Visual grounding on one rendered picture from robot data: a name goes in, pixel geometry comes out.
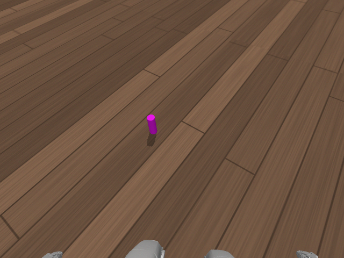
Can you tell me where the can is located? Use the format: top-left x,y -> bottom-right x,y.
147,114 -> 157,134

